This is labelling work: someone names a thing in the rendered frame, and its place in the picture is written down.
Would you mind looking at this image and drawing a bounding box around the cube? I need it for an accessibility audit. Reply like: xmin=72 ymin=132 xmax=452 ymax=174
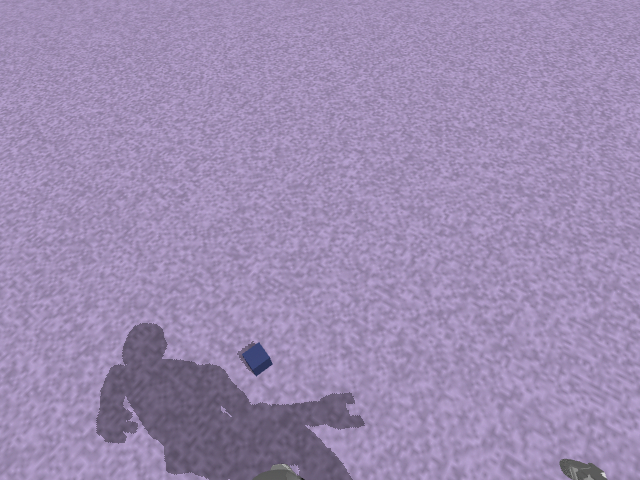
xmin=242 ymin=342 xmax=272 ymax=376

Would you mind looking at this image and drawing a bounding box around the right robot hand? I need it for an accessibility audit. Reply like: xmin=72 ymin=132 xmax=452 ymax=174
xmin=559 ymin=459 xmax=607 ymax=480

